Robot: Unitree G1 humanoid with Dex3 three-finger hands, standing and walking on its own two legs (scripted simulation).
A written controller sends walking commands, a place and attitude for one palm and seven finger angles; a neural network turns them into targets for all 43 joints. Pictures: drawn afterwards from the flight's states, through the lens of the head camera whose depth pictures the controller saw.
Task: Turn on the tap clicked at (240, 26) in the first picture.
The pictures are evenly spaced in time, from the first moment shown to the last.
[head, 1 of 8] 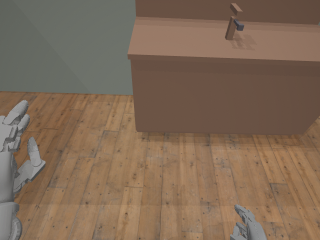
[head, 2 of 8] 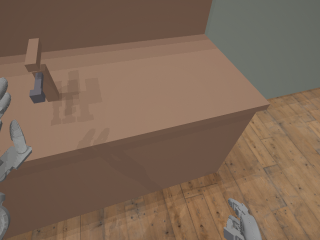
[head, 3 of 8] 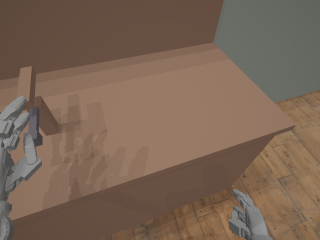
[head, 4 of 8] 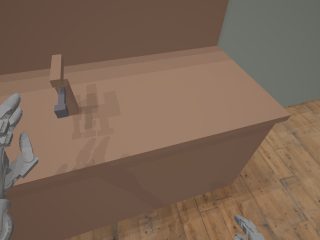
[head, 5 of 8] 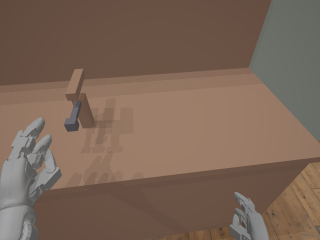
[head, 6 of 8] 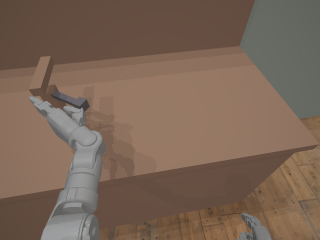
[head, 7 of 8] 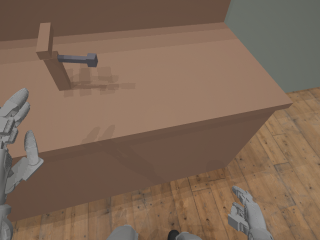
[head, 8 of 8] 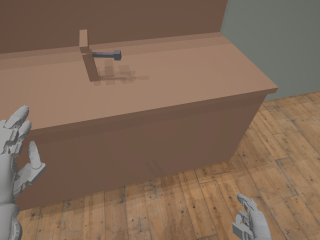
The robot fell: no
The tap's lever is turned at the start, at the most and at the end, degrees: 0 74 74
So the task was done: yes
